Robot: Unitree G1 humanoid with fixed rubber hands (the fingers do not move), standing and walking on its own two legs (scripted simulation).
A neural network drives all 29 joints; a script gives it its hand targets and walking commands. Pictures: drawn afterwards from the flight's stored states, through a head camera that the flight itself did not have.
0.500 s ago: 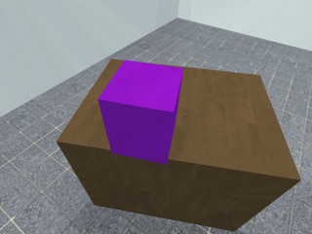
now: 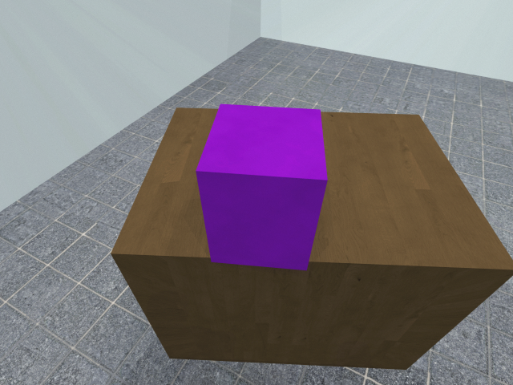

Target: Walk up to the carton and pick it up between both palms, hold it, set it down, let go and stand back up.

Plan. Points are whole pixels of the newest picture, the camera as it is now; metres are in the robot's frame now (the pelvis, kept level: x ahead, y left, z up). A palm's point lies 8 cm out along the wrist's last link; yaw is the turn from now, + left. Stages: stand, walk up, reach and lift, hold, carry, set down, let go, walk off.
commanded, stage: walk up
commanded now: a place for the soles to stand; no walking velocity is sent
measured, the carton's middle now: (264, 188) +0.50 -0.01 +0.04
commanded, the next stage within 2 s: none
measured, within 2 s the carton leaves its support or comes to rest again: neither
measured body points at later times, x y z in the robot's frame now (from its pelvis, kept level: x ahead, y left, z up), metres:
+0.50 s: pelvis +0.06 +0.07 +0.01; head +0.07 +0.09 +0.46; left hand +0.14 +0.30 -0.14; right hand +0.10 -0.17 -0.12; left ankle +0.05 +0.16 -0.71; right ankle +0.04 -0.07 -0.71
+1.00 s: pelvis +0.07 +0.07 +0.01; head +0.08 +0.06 +0.45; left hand +0.19 +0.28 -0.14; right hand +0.01 -0.17 -0.15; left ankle +0.05 +0.16 -0.71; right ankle +0.04 -0.06 -0.71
